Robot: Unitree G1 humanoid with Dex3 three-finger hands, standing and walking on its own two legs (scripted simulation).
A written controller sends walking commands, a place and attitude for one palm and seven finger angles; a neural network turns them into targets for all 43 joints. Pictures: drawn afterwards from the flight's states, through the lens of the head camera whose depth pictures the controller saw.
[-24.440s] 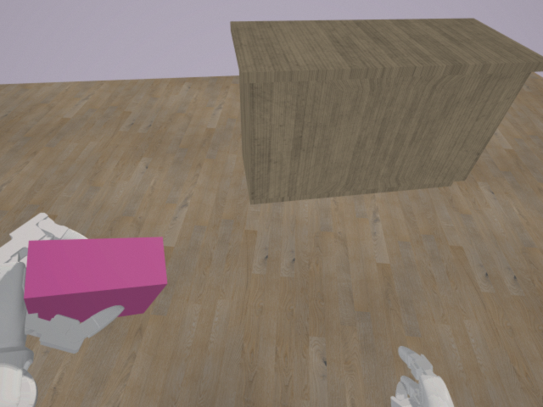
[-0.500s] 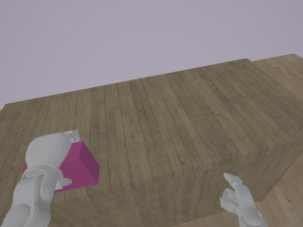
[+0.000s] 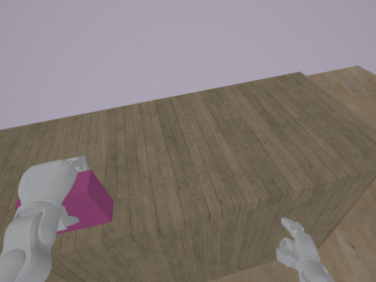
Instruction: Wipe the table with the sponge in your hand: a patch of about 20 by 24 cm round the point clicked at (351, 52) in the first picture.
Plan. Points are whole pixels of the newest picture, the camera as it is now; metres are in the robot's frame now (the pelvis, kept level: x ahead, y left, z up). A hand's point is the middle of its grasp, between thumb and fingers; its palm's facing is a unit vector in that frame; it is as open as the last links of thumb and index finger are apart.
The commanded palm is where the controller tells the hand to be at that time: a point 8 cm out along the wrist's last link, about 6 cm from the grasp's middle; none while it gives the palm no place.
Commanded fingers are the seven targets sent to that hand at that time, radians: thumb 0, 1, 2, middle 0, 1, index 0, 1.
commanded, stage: move the sponge above the wiping area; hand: left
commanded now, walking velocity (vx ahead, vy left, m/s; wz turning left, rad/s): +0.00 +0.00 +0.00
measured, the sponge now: (75, 208) +0.21 +0.29 +0.06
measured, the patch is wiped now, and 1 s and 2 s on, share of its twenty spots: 0.00 0.00 0.00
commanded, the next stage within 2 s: lower the sponge onto the table in 0.58 s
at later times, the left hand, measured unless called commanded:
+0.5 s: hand (59, 189) +0.22 +0.30 +0.12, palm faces +0.10 -0.06 -0.99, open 9.8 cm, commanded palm +0.18 +0.29 +0.18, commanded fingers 0.00 0.10 1.30 -1.20 -1.60 -1.20 -1.60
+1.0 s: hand (62, 195) +0.21 +0.29 +0.12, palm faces +0.06 -0.09 -0.99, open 9.8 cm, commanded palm +0.18 +0.28 +0.18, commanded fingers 0.00 0.10 1.30 -1.20 -1.60 -1.20 -1.60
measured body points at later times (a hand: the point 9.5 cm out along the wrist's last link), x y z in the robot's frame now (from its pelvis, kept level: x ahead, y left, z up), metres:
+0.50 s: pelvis +0.00 +0.01 +0.00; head -0.02 -0.04 +0.45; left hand +0.21 +0.30 +0.18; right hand +0.26 -0.18 -0.07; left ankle +0.01 +0.12 -0.74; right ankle +0.01 -0.08 -0.74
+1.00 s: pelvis +0.00 +0.01 +0.00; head -0.02 -0.04 +0.45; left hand +0.20 +0.30 +0.17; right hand +0.26 -0.19 -0.07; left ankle +0.01 +0.12 -0.74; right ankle +0.01 -0.08 -0.74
